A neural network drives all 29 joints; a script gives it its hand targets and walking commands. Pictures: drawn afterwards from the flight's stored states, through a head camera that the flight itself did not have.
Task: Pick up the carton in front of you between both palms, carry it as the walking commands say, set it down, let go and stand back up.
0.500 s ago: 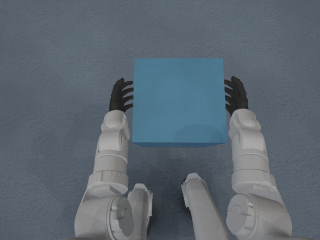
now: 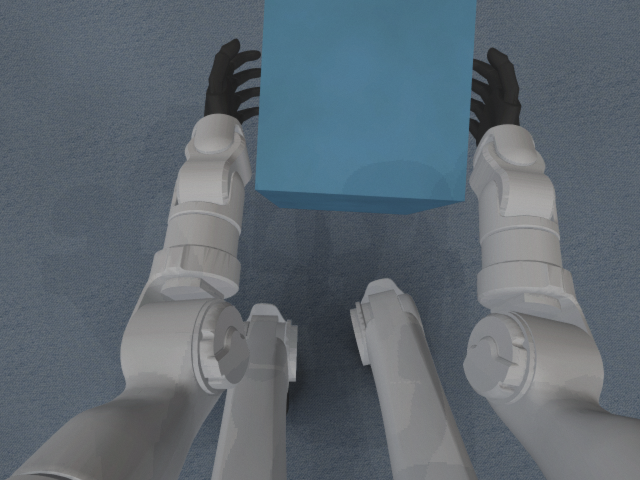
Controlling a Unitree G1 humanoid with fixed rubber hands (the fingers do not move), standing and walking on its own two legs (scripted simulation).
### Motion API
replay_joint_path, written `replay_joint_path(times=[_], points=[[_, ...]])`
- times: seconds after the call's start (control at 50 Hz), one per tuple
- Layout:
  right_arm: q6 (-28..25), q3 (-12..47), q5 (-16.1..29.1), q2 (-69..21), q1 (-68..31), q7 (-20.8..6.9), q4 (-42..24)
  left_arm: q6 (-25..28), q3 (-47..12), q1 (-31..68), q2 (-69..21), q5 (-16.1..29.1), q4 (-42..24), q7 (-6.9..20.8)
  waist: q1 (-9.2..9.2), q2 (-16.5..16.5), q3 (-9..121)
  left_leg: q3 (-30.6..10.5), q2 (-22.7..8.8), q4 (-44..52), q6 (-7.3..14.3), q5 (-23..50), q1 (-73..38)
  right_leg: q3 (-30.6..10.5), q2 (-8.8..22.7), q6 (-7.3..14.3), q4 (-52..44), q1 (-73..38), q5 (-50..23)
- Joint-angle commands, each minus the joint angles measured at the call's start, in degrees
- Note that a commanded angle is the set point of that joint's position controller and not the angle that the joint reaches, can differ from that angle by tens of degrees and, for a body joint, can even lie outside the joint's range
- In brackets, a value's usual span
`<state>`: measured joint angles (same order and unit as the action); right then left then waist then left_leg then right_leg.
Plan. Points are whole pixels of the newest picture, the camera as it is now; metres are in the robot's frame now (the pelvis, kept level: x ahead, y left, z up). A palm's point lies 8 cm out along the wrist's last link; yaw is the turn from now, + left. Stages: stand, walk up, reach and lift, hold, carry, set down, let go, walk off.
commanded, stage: set down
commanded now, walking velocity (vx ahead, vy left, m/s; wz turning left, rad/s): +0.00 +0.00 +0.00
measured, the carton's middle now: (353, 129) +0.51 -0.10 -0.18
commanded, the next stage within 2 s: none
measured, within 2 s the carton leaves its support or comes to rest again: rests again in 1.06 s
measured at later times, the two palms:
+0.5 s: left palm (262, 126) +0.56 +0.03 -0.25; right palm (463, 143) +0.48 -0.26 -0.25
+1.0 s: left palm (261, 134) +0.56 +0.03 -0.28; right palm (452, 154) +0.47 -0.26 -0.28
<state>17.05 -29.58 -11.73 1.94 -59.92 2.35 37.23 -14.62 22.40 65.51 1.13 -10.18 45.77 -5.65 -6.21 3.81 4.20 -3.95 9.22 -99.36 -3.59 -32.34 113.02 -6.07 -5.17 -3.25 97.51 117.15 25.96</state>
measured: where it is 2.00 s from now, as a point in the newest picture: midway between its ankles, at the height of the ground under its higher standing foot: (331, 373)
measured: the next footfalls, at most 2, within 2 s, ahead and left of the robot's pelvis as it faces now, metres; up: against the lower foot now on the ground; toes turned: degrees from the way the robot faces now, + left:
none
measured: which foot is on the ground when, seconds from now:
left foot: down 0.00-1.00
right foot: down 0.00-1.00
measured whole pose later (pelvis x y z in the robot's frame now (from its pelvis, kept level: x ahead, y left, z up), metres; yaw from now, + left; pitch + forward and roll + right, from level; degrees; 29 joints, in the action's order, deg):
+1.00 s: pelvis -0.01 +0.01 -0.11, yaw +0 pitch +40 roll -1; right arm 14.1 -30.0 -6.8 10.9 -74.9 -0.1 48.5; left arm -12.4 7.4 87.5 12.0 -1.3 63.0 -9.1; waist -9.8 4.3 -18.0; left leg -2.8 12.2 -123.6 -2.8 -36.9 126.7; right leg -3.3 -1.9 -4.4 120.0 128.6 31.5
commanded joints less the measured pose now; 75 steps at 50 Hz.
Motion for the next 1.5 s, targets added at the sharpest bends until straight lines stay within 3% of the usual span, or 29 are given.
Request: replay_joint_path(times=[0.0,0.16,0.4,0.44,0.52,0.62,0.8,1.08,1.4,1.48], points=[[-0.5,27.9,6.4,-48.2,-36.9,-12.8,1.5,1.2,-23.0,35.7,-49.8,5.0,1.5,10.2,-3.70,-1.8,60.1,8.5,4.0,6.7,1.7,8.9,-16.9,10.0,-2.8,-1.0,-5.5,-44.4,-17.2],[-0.9,25.3,6.9,-43.3,-43.2,-13.3,2.0,1.3,-21.6,41.6,-45.9,5.8,4.8,9.6,-5.04,-1.2,58.4,8.8,3.8,0.7,1.9,8.4,-13.7,11.0,-2.1,-1.0,0.3,-38.8,-16.9],[-2.2,25.4,11.0,-36.5,-51.5,-14.2,1.9,2.0,-26.2,49.8,-41.6,10.7,5.6,8.3,-7.84,1.6,57.6,8.4,2.9,-8.6,1.9,11.7,-15.1,12.4,-0.4,-0.8,9.5,-32.9,-19.9],[-2.5,25.5,12.0,-36.1,-53.9,-14.6,0.9,2.0,-26.9,51.5,-41.2,11.2,4.8,8.4,-8.82,3.2,56.4,8.4,2.5,-9.8,2.2,11.9,-15.8,12.4,-0.3,-0.5,10.1,-29.2,-19.3],[-3.3,25.7,13.5,-34.9,-53.6,-15.3,0.7,2.8,-30.8,51.8,-43.3,13.2,3.1,8.3,-10.62,7.0,56.1,8.3,2.6,-12.3,1.6,17.7,-17.5,11.9,-0.4,0.1,12.6,-29.3,-25.3],[-3.3,24.7,13.8,-35.0,-50.4,-16.0,3.2,3.4,-32.1,49.7,-44.7,14.1,3.3,8.1,-11.35,8.4,54.6,7.9,2.7,-13.5,1.6,19.8,-16.9,11.5,-0.3,0.4,14.4,-28.6,-27.2],[-3.8,21.2,11.0,-32.6,-49.6,-17.2,5.9,4.0,-28.8,48.2,-41.6,12.7,7.4,8.5,-10.82,7.6,44.8,6.2,2.6,-13.5,2.5,17.0,-12.4,11.2,0.2,0.9,15.4,-20.5,-21.3],[-5.8,19.3,9.8,-26.6,-51.2,-15.9,8.9,5.7,-27.4,50.5,-35.2,14.4,11.2,9.5,-11.24,6.7,35.7,5.6,2.3,-15.3,3.0,12.9,-7.4,10.2,1.0,2.1,16.8,-18.8,-17.9],[-5.0,11.5,4.3,-19.4,-45.0,-15.9,16.4,4.9,-20.8,45.6,-24.4,9.3,17.9,10.9,-8.09,6.6,20.6,4.4,1.0,-15.1,4.1,5.6,-2.1,8.7,1.5,3.5,16.9,-11.1,-9.0],[-5.1,9.3,3.3,-17.6,-43.6,-15.6,17.5,4.8,-20.3,45.5,-21.9,8.8,18.4,10.8,-8.09,6.4,19.3,4.1,0.5,-15.3,4.0,5.2,-2.7,8.8,1.8,3.5,17.2,-10.5,-7.8]])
